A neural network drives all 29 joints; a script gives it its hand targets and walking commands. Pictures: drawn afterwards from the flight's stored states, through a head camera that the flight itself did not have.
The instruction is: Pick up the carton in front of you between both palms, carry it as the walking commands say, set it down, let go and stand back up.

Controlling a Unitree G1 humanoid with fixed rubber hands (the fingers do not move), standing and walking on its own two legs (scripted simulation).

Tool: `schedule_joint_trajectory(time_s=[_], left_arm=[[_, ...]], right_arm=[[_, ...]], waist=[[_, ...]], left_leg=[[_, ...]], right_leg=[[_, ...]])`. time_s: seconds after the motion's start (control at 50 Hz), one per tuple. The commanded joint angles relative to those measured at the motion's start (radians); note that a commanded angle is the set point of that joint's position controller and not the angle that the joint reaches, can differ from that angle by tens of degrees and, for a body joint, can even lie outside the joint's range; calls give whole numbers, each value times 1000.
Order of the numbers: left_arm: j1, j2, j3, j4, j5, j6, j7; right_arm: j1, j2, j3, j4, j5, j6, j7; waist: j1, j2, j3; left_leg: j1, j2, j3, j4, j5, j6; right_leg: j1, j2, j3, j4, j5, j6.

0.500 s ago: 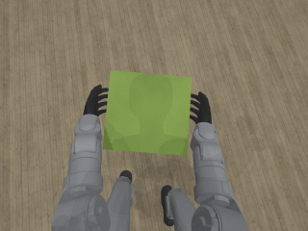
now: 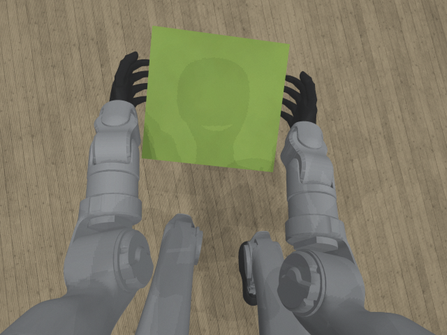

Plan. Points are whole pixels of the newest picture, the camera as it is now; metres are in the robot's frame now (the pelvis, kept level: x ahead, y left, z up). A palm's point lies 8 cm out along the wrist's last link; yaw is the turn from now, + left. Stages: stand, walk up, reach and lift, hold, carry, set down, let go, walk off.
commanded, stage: set down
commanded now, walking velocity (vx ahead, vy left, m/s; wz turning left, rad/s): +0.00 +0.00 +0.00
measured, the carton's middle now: (213, 110) +0.49 +0.08 -0.17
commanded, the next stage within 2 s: none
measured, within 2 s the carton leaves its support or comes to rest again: rests again in 1.62 s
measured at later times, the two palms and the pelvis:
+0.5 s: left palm (134, 111) +0.48 +0.25 -0.24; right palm (266, 123) +0.50 -0.05 -0.23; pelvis -0.02 +0.00 -0.11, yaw -3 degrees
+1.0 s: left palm (140, 113) +0.51 +0.26 -0.35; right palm (253, 126) +0.53 -0.04 -0.35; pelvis -0.02 +0.00 -0.18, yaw -5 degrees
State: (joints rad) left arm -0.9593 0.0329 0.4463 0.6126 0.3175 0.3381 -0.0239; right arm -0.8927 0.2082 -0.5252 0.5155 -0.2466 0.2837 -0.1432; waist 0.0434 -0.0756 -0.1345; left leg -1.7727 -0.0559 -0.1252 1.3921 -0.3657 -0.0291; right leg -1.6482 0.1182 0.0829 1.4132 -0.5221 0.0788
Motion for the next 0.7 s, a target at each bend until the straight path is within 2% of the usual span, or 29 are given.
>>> schedule_joint_trajectory(time_s=[0.0, 0.1, 0.22, 0.46, 0.68], left_arm=[[-540, -917, -541, 82, -165, -21, -260], [-605, -890, -541, 95, -179, -23, -234], [-678, -835, -517, 117, -187, -32, -222], [-841, -680, -458, 159, -207, -46, -231], [-1004, -542, -457, 183, -265, -57, -242]], right_arm=[[-685, 821, 582, 95, 135, -18, 273], [-757, 798, 563, 126, 156, -22, 261], [-838, 758, 538, 154, 171, -33, 235], [-1003, 648, 500, 188, 191, -48, 172], [-1163, 572, 522, 215, 263, -50, 144]], waist=[[40, 150, -978], [57, 168, -1016], [75, 156, -1022], [104, 118, -980], [145, 99, -957]], left_leg=[[875, -68, 146, -39, 268, -7], [844, -69, 147, 37, 266, -14], [768, -69, 165, 124, 277, -16], [590, -55, 198, 278, 264, -20], [528, -29, 211, 419, 288, -24]], right_leg=[[56, 110, -171, -64, 138, -17], [-32, 121, -182, 26, 122, -16], [-95, 129, -195, 113, 113, -11], [-141, 138, -216, 262, 89, -5], [-141, 135, -221, 401, 96, -6]])
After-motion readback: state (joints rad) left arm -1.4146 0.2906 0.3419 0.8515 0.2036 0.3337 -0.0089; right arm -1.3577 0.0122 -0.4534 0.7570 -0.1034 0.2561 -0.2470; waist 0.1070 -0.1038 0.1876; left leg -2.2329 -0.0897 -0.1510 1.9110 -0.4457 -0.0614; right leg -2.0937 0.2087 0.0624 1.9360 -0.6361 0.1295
